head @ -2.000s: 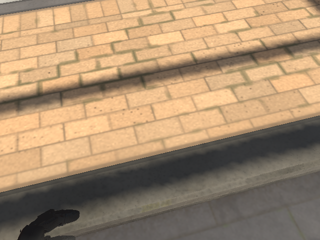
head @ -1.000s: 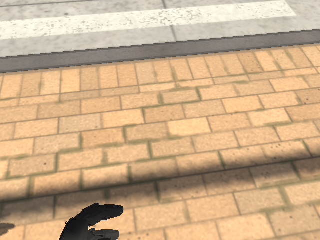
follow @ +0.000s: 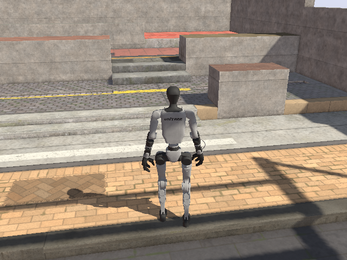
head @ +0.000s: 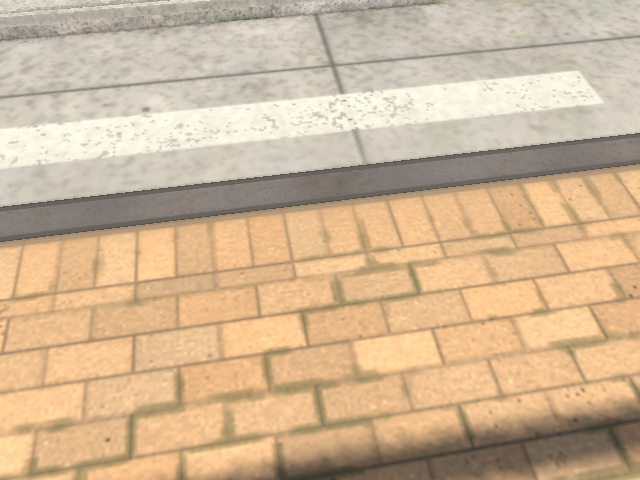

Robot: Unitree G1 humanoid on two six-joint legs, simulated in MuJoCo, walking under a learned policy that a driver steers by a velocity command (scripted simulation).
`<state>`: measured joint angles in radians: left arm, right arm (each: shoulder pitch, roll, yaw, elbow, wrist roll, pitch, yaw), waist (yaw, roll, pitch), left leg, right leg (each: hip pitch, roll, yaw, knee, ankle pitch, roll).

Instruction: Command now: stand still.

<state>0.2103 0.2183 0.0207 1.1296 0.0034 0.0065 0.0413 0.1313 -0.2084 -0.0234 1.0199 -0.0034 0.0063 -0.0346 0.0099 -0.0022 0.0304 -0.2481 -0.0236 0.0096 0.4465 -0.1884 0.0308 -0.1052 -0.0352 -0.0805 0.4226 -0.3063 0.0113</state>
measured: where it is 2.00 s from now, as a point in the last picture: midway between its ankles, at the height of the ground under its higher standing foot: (320, 464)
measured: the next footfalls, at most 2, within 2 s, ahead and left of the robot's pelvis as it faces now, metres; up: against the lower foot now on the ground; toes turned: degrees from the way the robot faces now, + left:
right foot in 1.70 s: +0.51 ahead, -0.10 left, +0.00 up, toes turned -3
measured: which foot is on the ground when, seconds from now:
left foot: down 0.00-1.00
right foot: down 0.00-1.00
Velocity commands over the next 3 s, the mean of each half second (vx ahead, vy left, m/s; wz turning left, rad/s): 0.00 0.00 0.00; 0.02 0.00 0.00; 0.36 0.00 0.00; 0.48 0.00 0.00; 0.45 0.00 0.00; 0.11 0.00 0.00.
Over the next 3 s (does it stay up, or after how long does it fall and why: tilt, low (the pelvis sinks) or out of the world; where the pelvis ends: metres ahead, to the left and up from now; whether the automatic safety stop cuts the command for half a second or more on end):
stays up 0.89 0.03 -0.01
